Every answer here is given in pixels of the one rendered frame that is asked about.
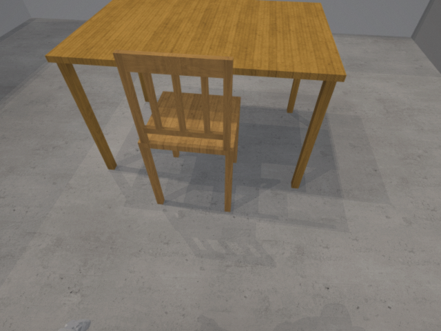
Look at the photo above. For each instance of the table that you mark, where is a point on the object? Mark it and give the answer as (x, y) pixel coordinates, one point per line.
(284, 39)

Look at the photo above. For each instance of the chair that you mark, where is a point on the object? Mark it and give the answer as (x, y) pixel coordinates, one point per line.
(187, 122)

